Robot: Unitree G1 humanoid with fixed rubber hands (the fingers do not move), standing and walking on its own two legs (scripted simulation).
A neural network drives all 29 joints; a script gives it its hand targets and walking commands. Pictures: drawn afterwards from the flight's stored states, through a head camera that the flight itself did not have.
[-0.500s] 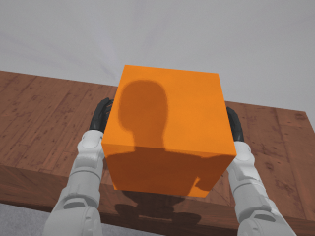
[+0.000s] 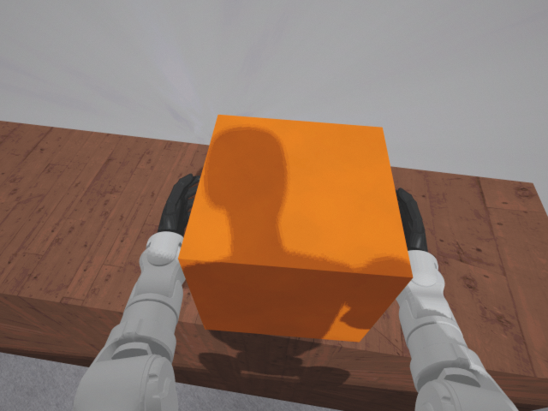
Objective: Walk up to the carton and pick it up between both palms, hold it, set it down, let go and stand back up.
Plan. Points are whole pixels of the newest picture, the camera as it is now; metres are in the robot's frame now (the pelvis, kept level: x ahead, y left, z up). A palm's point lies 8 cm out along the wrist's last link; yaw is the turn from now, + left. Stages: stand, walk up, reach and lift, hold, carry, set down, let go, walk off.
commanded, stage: set down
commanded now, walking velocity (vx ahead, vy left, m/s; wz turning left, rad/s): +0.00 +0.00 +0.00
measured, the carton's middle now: (290, 231) +0.40 -0.01 +0.00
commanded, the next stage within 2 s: none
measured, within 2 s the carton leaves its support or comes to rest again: neither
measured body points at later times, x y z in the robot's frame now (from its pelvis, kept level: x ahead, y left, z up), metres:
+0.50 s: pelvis +0.00 +0.00 +0.00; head +0.04 +0.02 +0.45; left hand +0.40 +0.18 +0.03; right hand +0.37 -0.18 +0.04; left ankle -0.01 +0.12 -0.75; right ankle -0.02 -0.13 -0.75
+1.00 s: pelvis -0.01 +0.00 +0.00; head +0.06 +0.02 +0.44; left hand +0.41 +0.18 +0.02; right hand +0.38 -0.18 +0.02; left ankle -0.01 +0.12 -0.75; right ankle -0.02 -0.13 -0.75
